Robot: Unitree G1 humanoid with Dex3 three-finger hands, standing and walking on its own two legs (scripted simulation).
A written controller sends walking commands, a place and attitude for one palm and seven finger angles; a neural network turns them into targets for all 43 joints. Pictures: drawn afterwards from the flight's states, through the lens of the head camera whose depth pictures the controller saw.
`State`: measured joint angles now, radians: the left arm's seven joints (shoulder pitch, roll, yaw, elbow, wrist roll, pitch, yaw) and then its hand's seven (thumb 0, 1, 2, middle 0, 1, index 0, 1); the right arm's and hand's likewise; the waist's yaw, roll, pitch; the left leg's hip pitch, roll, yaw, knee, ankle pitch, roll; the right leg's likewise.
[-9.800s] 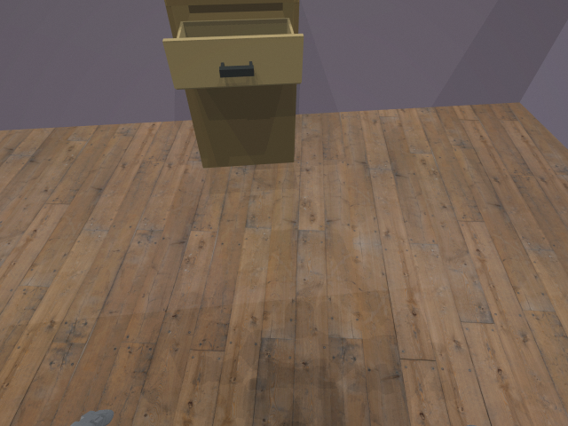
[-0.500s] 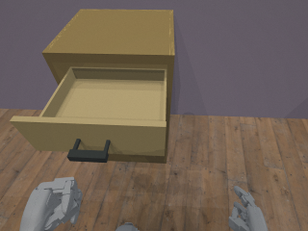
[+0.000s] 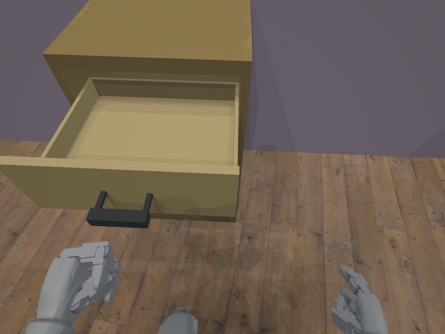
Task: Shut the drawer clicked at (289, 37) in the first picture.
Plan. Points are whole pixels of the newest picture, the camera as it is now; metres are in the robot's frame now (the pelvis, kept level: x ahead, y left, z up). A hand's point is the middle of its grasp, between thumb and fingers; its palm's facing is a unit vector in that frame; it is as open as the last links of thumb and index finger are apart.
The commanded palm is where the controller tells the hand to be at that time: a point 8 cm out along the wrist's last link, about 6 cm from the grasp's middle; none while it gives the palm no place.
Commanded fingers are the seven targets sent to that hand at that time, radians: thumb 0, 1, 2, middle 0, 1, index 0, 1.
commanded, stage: bring the fist close to the handle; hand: left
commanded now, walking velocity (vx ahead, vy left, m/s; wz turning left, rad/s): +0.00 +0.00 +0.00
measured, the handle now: (122, 207) +0.34 +0.22 +0.01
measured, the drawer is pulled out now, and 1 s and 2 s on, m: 0.30 0.30 0.21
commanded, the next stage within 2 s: push the drawer shut in 0.94 s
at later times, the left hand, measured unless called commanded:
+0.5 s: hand (127, 262) +0.24 +0.18 +0.01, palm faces -0.03 -1.00 -0.03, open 3.3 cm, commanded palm +0.22 +0.23 +0.01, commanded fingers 0.00 0.90 0.90 -1.40 -1.60 -1.40 -1.60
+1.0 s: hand (134, 260) +0.24 +0.17 +0.00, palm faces -0.02 -1.00 -0.04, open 3.3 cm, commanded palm +0.23 +0.23 +0.01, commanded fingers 0.00 0.90 0.90 -1.40 -1.60 -1.40 -1.60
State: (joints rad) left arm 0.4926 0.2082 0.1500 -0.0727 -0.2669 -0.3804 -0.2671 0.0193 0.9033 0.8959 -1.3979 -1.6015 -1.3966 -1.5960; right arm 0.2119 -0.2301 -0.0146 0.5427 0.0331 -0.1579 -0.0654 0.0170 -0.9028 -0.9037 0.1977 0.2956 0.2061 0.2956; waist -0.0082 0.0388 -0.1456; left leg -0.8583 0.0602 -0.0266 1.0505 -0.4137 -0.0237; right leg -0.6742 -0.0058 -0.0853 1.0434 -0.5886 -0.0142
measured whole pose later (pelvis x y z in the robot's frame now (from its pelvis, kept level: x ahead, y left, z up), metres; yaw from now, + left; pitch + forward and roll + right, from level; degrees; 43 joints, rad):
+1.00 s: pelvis -0.02 +0.02 -0.04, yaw -2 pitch +19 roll -3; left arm 0.29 0.20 0.07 0.03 -0.18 -0.41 -0.11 0.02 0.90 0.90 -1.40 -1.60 -1.40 -1.60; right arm 0.21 -0.23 0.01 0.50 0.01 -0.05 -0.03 0.02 -0.90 -0.90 0.20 0.30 0.21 0.30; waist -0.03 0.04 -0.18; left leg -1.10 0.07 -0.02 1.24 -0.46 0.00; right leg -0.92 -0.01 -0.07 1.23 -0.63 0.01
